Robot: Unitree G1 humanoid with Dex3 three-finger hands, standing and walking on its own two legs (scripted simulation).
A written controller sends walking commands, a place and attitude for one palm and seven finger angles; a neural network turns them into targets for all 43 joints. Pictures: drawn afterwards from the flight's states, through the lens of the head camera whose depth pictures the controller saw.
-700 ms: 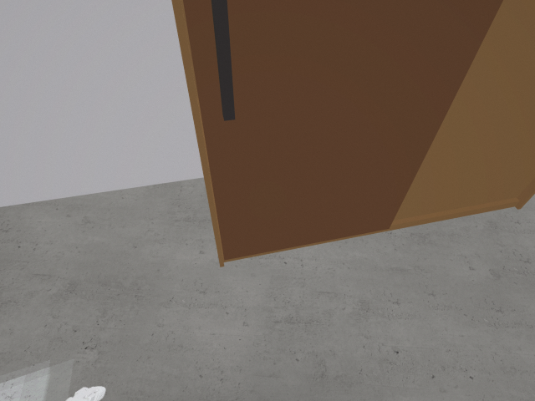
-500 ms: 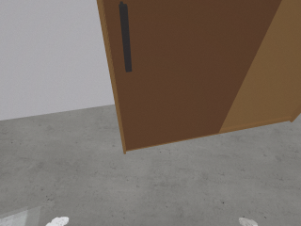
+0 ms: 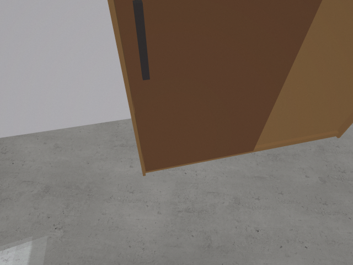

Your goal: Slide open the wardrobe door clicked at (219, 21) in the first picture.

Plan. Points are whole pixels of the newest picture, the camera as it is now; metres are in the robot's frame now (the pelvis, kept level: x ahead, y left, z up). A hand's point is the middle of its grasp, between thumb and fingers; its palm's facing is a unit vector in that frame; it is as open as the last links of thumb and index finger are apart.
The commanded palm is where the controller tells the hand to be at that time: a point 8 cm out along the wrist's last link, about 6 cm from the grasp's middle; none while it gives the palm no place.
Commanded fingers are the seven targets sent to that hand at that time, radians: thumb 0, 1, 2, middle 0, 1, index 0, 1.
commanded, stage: stand and wait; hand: left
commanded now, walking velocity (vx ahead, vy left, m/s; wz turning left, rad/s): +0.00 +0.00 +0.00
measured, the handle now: (141, 41) +0.77 +0.17 +0.14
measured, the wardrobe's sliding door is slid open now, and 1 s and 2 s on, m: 0.00 0.00 0.00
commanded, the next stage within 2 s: look at it before walking up in 0.14 s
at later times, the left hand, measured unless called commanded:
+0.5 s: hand out of the picture +0.07 +0.24 -0.15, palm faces -0.03 -0.94 -0.34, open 7.4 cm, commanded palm none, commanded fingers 0.00 0.90 0.90 -0.20 -0.30 -0.20 -0.30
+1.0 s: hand out of the picture +0.07 +0.25 -0.15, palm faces +0.00 -0.94 -0.34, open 7.4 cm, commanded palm none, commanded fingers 0.00 0.90 0.90 -0.20 -0.30 -0.20 -0.30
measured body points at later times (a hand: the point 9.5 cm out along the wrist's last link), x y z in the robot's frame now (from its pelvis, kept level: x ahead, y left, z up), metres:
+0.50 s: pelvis +0.00 +0.00 +0.00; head +0.00 -0.01 +0.45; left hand +0.08 +0.29 -0.13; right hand +0.07 -0.30 -0.13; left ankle +0.00 +0.13 -0.74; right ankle +0.00 -0.12 -0.74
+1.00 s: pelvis +0.00 +0.00 +0.00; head +0.01 +0.00 +0.45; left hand +0.07 +0.30 -0.13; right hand +0.09 -0.29 -0.13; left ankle +0.00 +0.13 -0.74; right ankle +0.00 -0.12 -0.74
